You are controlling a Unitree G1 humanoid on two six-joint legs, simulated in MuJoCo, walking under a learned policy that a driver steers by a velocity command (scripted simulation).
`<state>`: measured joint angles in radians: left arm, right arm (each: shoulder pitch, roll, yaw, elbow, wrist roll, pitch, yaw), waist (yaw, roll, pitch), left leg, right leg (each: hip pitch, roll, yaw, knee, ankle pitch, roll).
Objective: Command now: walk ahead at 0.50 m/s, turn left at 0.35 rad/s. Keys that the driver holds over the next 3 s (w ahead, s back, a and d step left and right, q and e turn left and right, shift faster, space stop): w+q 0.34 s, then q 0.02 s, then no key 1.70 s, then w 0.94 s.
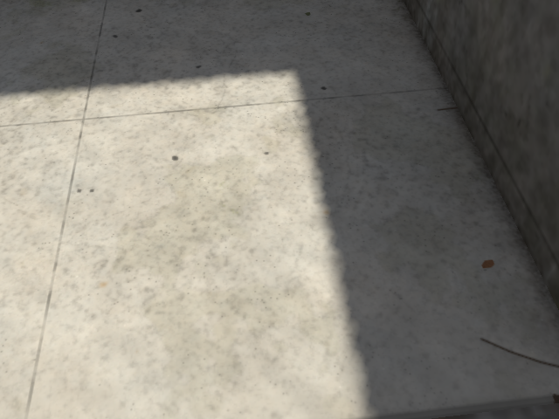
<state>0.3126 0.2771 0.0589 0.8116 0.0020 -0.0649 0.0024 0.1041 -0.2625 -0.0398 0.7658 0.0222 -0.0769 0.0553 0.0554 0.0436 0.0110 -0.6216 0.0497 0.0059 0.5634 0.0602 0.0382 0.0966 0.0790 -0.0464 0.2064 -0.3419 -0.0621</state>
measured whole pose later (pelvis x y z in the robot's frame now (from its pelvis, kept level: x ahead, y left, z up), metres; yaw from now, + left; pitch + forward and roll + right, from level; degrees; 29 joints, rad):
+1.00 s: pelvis +0.41 +0.04 +0.00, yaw +18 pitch -1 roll -1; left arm 0.18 0.23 0.02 0.82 0.02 -0.02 -0.01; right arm 0.24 -0.23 -0.03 0.77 -0.02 0.01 -0.03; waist 0.01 -0.01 0.01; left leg -0.25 0.02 -0.06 0.57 -0.31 -0.03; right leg -0.30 0.02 0.00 0.53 -0.22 -0.01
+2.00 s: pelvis +0.42 +0.06 +0.00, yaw +17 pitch -2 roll +0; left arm 0.18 0.20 0.03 1.12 0.00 0.02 0.04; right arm 0.29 -0.19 -0.02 1.06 0.00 -0.01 -0.04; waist 0.01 0.00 0.04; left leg -0.16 0.00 -0.03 0.49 -0.30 -0.01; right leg -0.25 0.00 0.02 0.50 -0.23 0.01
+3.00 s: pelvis +0.77 +0.21 +0.01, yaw +17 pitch +0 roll +1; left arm 0.21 0.26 0.05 0.94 -0.02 -0.09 0.02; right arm 0.28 -0.23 -0.04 1.00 0.00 -0.11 0.04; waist -0.03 -0.04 0.02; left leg -0.19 -0.08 0.07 0.32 -0.14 0.08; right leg -0.60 -0.12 0.03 1.11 -0.24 -0.04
